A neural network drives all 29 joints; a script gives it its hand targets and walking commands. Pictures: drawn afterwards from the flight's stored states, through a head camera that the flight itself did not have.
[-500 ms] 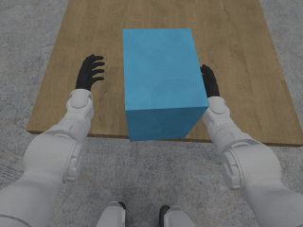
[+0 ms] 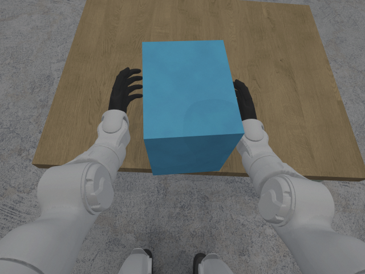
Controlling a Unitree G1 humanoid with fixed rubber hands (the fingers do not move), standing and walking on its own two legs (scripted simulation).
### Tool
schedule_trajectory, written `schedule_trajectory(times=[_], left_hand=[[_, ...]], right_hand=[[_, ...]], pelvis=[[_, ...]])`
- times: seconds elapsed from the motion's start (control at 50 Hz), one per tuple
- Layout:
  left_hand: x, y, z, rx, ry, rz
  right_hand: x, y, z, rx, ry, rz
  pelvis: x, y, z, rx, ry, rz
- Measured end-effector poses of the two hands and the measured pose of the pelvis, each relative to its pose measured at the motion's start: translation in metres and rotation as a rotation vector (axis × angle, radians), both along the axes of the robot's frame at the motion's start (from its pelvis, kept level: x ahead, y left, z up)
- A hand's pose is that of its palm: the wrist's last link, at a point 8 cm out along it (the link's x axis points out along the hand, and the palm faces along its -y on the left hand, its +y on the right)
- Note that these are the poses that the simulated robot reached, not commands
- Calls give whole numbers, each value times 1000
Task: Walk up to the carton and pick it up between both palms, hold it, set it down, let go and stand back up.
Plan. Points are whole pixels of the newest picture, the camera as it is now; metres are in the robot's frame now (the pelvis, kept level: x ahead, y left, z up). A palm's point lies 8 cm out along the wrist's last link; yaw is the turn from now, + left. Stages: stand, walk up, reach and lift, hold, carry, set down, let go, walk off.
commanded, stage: reach and lift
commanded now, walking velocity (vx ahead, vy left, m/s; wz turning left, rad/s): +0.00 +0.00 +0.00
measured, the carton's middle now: (185, 113) +0.47 +0.01 -0.01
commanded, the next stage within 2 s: none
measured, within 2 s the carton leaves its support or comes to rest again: neither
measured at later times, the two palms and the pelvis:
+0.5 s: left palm (122, 106) +0.46 +0.15 +0.03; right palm (245, 117) +0.45 -0.13 +0.02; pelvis +0.01 +0.00 +0.01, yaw +0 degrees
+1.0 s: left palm (122, 107) +0.46 +0.15 +0.02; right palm (245, 118) +0.45 -0.13 +0.02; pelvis +0.01 +0.00 +0.01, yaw +0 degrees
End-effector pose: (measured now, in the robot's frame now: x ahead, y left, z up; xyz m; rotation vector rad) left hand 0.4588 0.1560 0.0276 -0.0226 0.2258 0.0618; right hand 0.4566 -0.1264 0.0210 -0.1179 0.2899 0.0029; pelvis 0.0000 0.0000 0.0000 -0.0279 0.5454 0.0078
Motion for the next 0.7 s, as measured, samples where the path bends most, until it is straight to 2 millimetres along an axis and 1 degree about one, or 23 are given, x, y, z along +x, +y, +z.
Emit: schedule_trajectory(times=[0.06,0.3,0.7], left_hand=[[0,-4,0,-4,5,7],[-2,-5,-1,-22,4,33],[-3,-5,-3,-26,-7,35]], right_hand=[[-3,-2,-3,6,-2,-8],[-4,-2,-3,-1,-16,-10],[-4,-1,-4,-1,-25,-13]], pelvis=[[3,0,2,0,-3,0],[12,-1,7,2,-13,1],[14,0,9,0,-14,0]])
